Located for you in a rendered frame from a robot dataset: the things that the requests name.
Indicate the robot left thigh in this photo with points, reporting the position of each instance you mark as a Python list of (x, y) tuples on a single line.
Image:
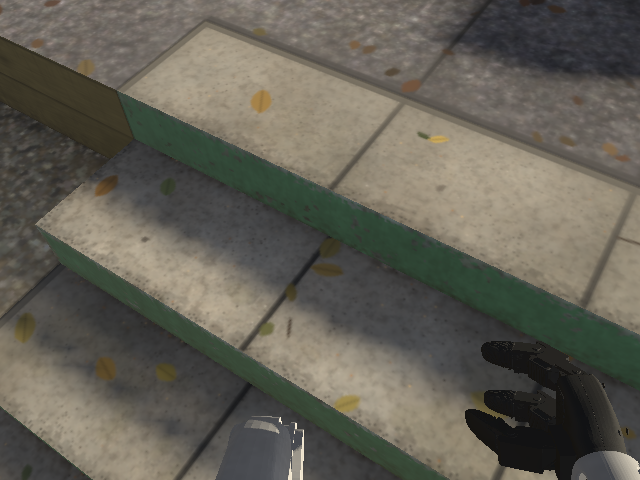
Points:
[(262, 448)]

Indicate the robot right hand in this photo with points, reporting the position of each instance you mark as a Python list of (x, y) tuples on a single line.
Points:
[(580, 421)]

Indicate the right robot forearm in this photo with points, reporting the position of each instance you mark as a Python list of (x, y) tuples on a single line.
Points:
[(606, 465)]

